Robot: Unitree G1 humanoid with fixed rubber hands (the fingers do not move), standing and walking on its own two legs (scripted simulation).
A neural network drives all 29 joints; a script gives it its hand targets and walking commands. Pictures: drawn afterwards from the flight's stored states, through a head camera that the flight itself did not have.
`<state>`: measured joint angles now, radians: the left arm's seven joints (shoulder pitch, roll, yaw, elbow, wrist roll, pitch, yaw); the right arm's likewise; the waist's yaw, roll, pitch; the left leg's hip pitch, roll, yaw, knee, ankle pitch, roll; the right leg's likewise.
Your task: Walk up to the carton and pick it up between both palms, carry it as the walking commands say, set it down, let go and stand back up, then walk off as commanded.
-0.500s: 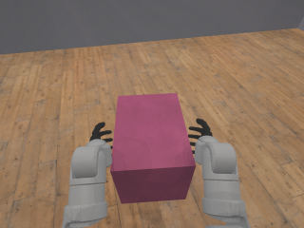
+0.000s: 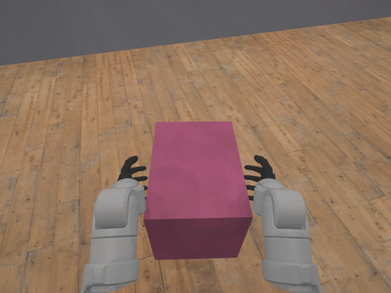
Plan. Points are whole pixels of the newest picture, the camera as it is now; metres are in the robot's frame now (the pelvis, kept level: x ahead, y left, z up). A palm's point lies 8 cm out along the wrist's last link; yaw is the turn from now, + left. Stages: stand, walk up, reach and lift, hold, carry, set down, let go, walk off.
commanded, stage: carry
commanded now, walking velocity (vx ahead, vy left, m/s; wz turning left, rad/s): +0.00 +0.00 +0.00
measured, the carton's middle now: (195, 187) +0.37 +0.00 -0.03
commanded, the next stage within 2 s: hold in 1.08 s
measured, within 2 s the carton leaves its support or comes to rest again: neither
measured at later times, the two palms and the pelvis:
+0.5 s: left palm (119, 224) +0.23 +0.14 +0.07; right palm (271, 220) +0.24 -0.13 +0.07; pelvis -0.05 +0.00 +0.00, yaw +0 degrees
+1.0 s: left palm (117, 230) +0.23 +0.15 +0.06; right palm (271, 226) +0.23 -0.13 +0.06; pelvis -0.06 +0.00 +0.00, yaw +1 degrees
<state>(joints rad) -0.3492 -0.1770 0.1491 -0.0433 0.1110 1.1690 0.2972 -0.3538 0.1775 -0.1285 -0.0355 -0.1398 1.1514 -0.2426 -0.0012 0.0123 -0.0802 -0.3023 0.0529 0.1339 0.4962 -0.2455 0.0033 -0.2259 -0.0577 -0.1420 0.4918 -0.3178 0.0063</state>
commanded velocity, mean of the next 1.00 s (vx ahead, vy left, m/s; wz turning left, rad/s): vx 0.00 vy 0.00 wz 0.00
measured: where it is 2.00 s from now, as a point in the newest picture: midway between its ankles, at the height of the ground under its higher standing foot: outside the picture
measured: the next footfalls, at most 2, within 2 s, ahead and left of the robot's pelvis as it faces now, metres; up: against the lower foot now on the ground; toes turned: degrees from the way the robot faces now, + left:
none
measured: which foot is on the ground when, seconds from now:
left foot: down 0.00-1.00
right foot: down 0.00-1.00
